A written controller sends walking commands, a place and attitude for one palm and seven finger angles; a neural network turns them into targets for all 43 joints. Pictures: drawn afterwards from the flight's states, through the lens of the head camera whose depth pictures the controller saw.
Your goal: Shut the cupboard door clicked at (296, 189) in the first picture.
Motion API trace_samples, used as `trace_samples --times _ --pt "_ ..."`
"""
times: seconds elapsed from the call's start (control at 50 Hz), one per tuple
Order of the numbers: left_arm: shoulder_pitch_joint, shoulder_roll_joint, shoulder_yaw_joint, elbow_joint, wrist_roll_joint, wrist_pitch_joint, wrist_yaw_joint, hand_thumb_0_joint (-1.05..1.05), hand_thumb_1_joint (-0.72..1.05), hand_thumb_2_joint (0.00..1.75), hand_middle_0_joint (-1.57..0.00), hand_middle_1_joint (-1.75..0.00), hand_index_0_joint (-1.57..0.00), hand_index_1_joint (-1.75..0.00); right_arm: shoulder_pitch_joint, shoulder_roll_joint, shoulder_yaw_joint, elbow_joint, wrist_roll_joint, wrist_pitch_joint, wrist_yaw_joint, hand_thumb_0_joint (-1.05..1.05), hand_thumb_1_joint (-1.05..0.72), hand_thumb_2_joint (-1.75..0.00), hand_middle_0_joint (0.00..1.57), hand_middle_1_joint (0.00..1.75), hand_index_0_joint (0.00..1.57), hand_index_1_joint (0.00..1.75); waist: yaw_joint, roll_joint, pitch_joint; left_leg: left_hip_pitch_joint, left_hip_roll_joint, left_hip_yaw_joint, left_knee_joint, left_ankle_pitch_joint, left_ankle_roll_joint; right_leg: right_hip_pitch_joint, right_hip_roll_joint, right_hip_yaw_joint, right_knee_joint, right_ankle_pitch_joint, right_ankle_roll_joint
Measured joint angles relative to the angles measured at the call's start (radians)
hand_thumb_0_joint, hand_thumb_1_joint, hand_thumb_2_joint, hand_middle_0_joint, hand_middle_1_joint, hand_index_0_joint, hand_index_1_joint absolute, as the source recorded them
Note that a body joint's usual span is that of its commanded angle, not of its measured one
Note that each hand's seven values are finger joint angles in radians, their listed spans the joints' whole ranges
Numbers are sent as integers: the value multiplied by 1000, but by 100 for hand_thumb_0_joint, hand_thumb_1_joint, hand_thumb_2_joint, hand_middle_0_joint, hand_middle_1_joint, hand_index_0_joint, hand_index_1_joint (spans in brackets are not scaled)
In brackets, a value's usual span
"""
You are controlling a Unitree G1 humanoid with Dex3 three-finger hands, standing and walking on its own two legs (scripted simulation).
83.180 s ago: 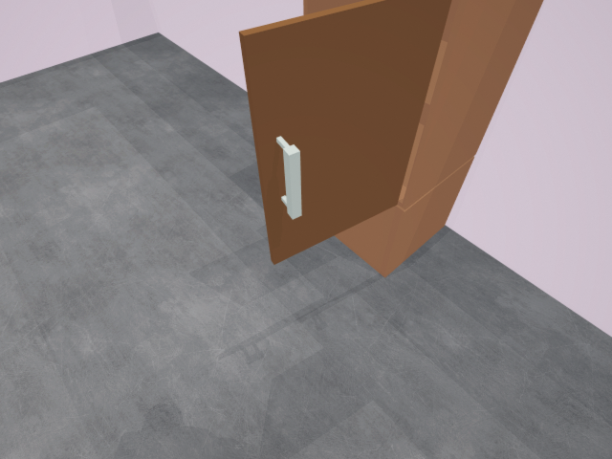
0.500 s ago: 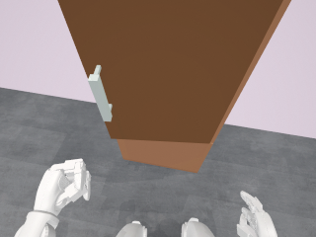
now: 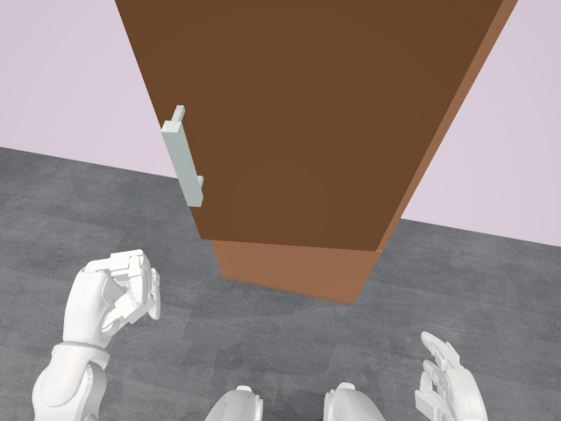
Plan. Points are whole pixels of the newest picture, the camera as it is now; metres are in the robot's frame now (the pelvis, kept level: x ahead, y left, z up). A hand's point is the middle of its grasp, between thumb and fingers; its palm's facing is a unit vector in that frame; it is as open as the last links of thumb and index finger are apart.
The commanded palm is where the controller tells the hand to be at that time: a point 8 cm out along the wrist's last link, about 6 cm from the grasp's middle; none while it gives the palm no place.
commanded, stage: bring the fist close to the handle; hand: left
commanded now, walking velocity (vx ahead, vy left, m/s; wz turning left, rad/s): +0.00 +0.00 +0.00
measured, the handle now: (188, 159) +0.49 +0.19 +0.06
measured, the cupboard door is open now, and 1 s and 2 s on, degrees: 8 8 0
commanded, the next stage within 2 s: push the door shut along its arc in 1.18 s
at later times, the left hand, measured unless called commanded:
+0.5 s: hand (180, 249) +0.33 +0.16 +0.06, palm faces -0.04 -1.00 -0.01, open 3.1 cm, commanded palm +0.32 +0.22 +0.06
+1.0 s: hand (195, 207) +0.39 +0.16 +0.06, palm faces -0.03 -1.00 -0.03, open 3.1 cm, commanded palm +0.36 +0.21 +0.06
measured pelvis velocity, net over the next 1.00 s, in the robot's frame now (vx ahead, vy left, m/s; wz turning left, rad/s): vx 0.00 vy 0.00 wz -0.03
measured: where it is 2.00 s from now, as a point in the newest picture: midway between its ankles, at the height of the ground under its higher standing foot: outside the picture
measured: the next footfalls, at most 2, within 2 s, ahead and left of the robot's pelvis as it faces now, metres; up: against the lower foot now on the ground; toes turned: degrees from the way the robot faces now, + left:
none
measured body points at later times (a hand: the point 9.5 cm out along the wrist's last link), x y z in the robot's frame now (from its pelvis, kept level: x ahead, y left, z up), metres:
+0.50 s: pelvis +0.01 +0.00 +0.01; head +0.08 +0.00 +0.45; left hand +0.32 +0.22 +0.06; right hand +0.15 -0.25 -0.09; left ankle +0.00 +0.09 -0.65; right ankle +0.05 -0.10 -0.65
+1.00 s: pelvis +0.00 +0.00 +0.01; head +0.09 +0.00 +0.45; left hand +0.39 +0.21 +0.07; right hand +0.11 -0.26 -0.10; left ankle +0.00 +0.09 -0.65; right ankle +0.05 -0.10 -0.65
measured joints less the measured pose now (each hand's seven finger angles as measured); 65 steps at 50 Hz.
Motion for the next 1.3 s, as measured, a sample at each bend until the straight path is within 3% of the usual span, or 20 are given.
trace_samples --times 0.1,0.16,0.28,0.44,0.6,0.78,0.88,1.14,1.3 --pt "-84 4 -19 69 14 76 -18 2 90 90 -130 -150 -130 -150 1 -2 2 8 6 11 -3 1 -91 -90 20 30 21 30 -12 3 7 4 0 6 -14 7 2 1 1 6 -12 8 2" --pt "-114 4 -21 85 20 91 -4 2 90 90 -130 -150 -130 -150 12 -1 0 12 5 15 -5 1 -91 -90 20 30 21 30 -20 1 7 17 1 13 -33 14 3 10 3 14 -27 15 4" --pt "-187 -9 2 141 26 53 45 2 90 90 -130 -150 -130 -150 30 -3 -8 33 -1 24 7 1 -91 -90 20 30 21 30 -25 -1 0 30 -2 22 -56 20 5 17 2 24 -41 19 6" --pt "-249 -14 -11 241 46 58 34 2 90 90 -130 -150 -130 -150 30 -8 -14 48 1 49 12 1 -91 -90 20 30 21 30 -28 -4 7 39 -4 30 -73 25 7 21 1 32 -51 23 9" --pt "-389 -15 2 333 62 7 67 2 90 90 -130 -150 -130 -150 8 -3 -17 81 -4 50 12 1 -91 -90 20 30 21 30 -29 -12 14 20 -6 29 -66 29 6 3 -1 31 -45 25 8" --pt "-517 -12 6 495 78 38 67 2 90 90 -130 -150 -130 -150 14 -2 -12 87 2 77 15 1 -91 -90 20 30 21 30 -41 -5 14 22 -6 35 -85 41 7 1 -1 38 -60 37 9" --pt "-591 -6 40 561 89 -1 87 2 90 90 -130 -150 -130 -150 23 1 -13 100 -5 82 17 1 -91 -90 20 30 21 30 -52 -14 19 7 -3 40 -83 43 5 -17 3 42 -57 41 6" --pt "-542 0 61 583 67 -29 53 2 90 90 -130 -150 -130 -150 67 -9 -28 108 1 112 24 1 -91 -90 20 30 20 30 -51 -10 15 34 0 48 -118 53 6 5 9 51 -88 52 8" --pt "-583 5 41 609 85 -62 54 2 90 90 -130 -150 -130 -150 35 -10 -29 116 -2 104 23 1 -91 -90 20 30 20 30 -49 -15 18 17 -2 37 -98 50 5 -4 4 40 -74 49 6"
